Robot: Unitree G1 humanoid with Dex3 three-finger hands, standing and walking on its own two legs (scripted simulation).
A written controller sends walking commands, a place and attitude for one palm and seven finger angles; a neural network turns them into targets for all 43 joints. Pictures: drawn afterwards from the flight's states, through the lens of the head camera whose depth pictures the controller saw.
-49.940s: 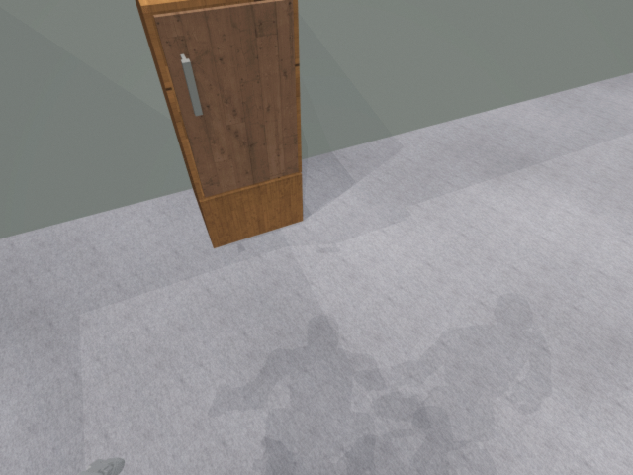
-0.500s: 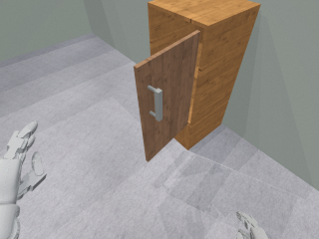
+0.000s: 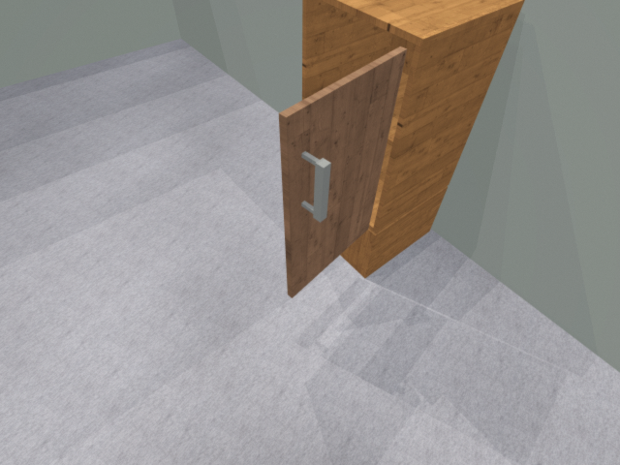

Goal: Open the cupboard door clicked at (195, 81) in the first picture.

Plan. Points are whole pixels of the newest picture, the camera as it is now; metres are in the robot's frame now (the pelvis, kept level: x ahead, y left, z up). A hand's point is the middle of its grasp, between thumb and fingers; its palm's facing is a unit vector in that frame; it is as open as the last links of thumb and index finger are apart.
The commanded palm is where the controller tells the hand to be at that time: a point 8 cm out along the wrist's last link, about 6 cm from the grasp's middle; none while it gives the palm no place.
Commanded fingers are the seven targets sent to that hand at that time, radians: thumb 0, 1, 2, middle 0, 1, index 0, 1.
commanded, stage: let the arm hang, fingers relaxed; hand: left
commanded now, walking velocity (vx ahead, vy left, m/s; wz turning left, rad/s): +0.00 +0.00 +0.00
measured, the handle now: (314, 187) +0.62 +0.03 -0.05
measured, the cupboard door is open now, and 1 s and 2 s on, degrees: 98 98 98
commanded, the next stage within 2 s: look to check the result in 0.54 s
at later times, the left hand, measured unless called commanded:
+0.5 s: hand out of the picture +0.00 +0.16 -0.18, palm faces +0.03 -0.98 -0.18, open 7.3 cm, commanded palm none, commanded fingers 0.00 0.90 0.90 -0.20 -0.30 -0.20 -0.30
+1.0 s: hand out of the picture +0.00 +0.16 -0.18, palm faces +0.03 -0.98 -0.19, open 7.4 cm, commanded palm none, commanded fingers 0.00 0.90 0.90 -0.20 -0.30 -0.20 -0.30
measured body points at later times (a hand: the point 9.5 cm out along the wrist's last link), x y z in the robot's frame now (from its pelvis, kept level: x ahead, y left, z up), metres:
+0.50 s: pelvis +0.00 +0.00 +0.00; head +0.00 +0.00 +0.45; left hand +0.00 +0.22 -0.16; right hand -0.03 -0.20 -0.17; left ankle +0.02 +0.11 -0.74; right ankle +0.01 -0.11 -0.74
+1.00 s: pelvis +0.00 -0.01 +0.00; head +0.02 -0.02 +0.45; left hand +0.00 +0.21 -0.16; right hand -0.01 -0.22 -0.17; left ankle +0.02 +0.11 -0.74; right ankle +0.01 -0.11 -0.74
